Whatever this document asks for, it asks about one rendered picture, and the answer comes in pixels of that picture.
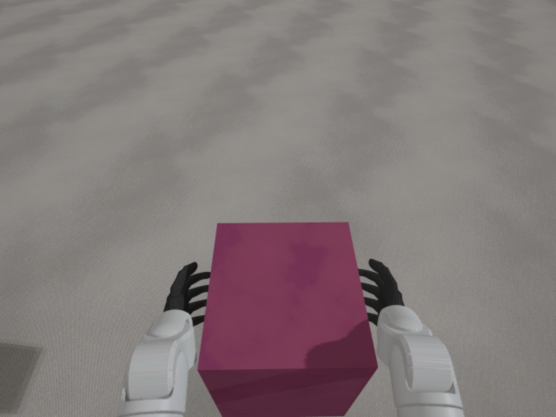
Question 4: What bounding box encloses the right robot forearm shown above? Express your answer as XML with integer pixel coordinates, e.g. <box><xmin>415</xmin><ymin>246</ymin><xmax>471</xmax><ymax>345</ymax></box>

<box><xmin>377</xmin><ymin>305</ymin><xmax>465</xmax><ymax>417</ymax></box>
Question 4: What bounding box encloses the carton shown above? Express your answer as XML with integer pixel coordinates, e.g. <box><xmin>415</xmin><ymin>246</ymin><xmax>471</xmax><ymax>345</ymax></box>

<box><xmin>197</xmin><ymin>222</ymin><xmax>378</xmax><ymax>417</ymax></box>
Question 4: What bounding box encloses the left robot forearm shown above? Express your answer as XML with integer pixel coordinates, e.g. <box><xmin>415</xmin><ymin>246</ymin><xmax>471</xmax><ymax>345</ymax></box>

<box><xmin>117</xmin><ymin>309</ymin><xmax>196</xmax><ymax>417</ymax></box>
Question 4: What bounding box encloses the robot right hand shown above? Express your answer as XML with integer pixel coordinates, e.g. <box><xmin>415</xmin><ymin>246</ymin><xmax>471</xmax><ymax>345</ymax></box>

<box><xmin>358</xmin><ymin>259</ymin><xmax>405</xmax><ymax>326</ymax></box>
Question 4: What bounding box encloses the robot left hand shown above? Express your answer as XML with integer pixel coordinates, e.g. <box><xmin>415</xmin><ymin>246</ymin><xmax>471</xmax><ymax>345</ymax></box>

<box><xmin>163</xmin><ymin>262</ymin><xmax>210</xmax><ymax>326</ymax></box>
